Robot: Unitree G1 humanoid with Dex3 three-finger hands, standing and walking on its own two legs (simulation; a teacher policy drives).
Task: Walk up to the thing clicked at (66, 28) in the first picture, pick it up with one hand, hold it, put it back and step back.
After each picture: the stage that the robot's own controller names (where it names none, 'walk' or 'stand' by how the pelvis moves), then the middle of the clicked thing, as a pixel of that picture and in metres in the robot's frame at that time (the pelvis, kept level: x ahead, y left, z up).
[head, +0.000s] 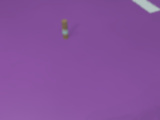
stand; (65, 29) +1.59 +0.19 -0.66
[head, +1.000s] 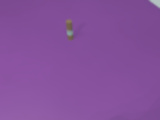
walk; (69, 30) +1.46 +0.21 -0.65
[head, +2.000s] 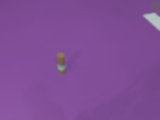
walk; (61, 64) +0.95 +0.18 -0.63
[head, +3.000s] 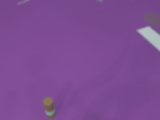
walk; (49, 108) +0.54 +0.20 -0.65
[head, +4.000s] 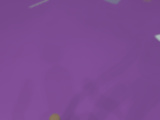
stand; out of the picture +0.41 +0.19 -0.64
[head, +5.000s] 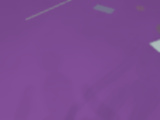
stand; out of the picture +0.38 +0.21 -0.66
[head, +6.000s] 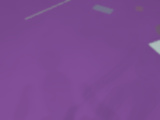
stand; out of the picture +0.37 +0.21 -0.66
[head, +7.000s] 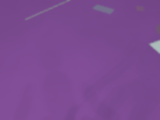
stand; out of the picture +0.36 +0.21 -0.66
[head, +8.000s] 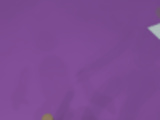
go down; out of the picture +0.38 +0.21 -0.64
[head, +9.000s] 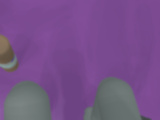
go down; (5, 56) +0.44 +0.26 -0.23
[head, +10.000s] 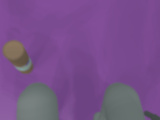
close in; (21, 60) +0.43 +0.26 -0.25
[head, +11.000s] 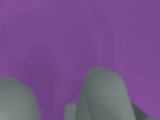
close in; out of the picture +0.41 +0.30 -0.15
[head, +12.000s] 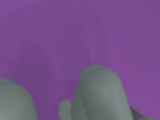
close; out of the picture +0.41 +0.31 -0.15
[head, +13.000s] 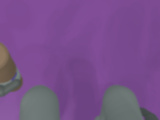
lift; (4, 72) +0.34 +0.25 -0.02
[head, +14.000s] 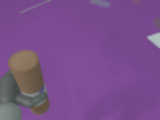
hold; (33, 87) +0.32 +0.16 +0.08
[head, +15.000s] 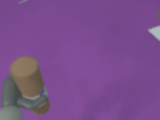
hold; (34, 90) +0.32 +0.16 +0.03
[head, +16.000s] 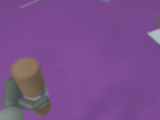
hold; (35, 91) +0.32 +0.16 +0.04
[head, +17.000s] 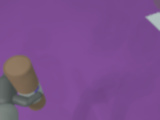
crouch; (29, 87) +0.34 +0.18 +0.00
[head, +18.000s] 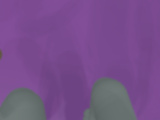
lower; out of the picture +0.47 +0.27 -0.05
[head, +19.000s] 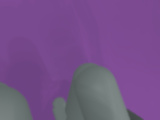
lower; out of the picture +0.43 +0.32 -0.16
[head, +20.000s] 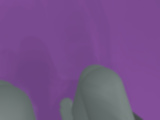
lower; out of the picture +0.41 +0.31 -0.16
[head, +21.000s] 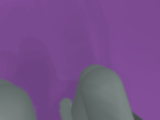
lower; out of the picture +0.40 +0.31 -0.16
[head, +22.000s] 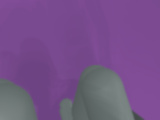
lower; out of the picture +0.40 +0.31 -0.16
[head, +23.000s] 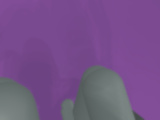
open; out of the picture +0.39 +0.31 -0.16
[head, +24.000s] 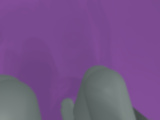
rise; out of the picture +0.38 +0.30 -0.16
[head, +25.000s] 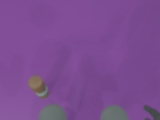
walk; (39, 88) +0.41 +0.23 -0.42
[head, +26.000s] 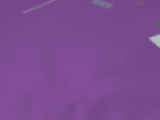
stand; out of the picture +0.36 +0.20 -0.60
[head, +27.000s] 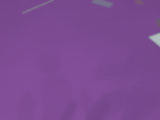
stand; out of the picture +0.37 +0.21 -0.60
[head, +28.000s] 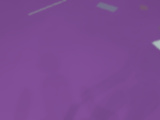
stand; out of the picture +0.37 +0.20 -0.63
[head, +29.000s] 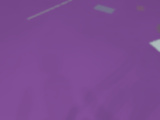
stand; out of the picture +0.37 +0.21 -0.66
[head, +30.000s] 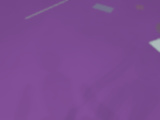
stand; out of the picture +0.35 +0.21 -0.66
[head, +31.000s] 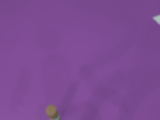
walk; (53, 115) +0.40 +0.20 -0.63
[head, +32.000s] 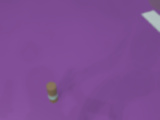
walk; (52, 93) +0.57 +0.19 -0.64
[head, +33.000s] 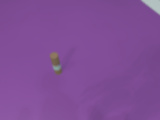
walk; (56, 64) +0.87 +0.28 -0.63
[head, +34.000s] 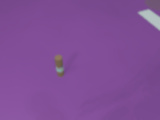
stand; (59, 66) +0.97 +0.21 -0.65
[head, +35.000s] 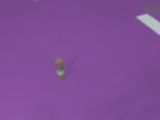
stand; (60, 69) +1.00 +0.21 -0.66
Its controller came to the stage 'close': yes
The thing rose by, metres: 0.67
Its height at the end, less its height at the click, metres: +0.00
